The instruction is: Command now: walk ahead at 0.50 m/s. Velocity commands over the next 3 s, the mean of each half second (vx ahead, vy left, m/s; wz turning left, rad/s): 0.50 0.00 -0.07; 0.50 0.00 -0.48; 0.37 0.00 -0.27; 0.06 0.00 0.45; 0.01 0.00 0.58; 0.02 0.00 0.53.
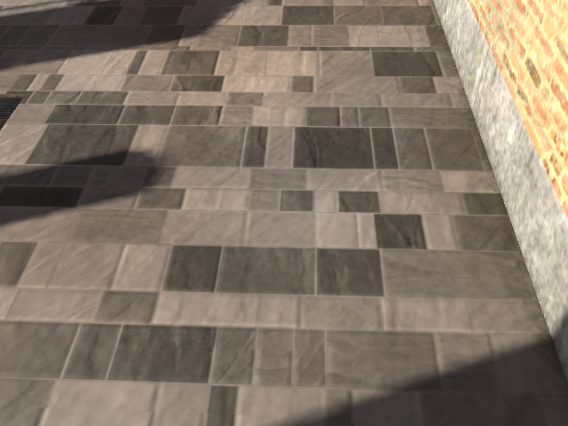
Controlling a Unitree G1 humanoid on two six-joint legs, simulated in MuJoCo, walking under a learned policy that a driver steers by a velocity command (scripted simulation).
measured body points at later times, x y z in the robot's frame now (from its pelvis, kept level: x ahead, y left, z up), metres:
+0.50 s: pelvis +0.29 +0.00 -0.19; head +0.29 +0.00 +0.26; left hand +0.20 +0.20 -0.34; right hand +0.41 -0.24 -0.32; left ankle +0.31 +0.10 -0.93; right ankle +0.13 -0.11 -0.65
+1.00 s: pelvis +0.61 -0.10 -0.39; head +0.65 -0.11 +0.06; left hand +0.81 +0.10 -0.52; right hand +0.56 -0.34 -0.53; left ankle +0.56 +0.10 -0.91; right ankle +0.65 -0.19 -1.11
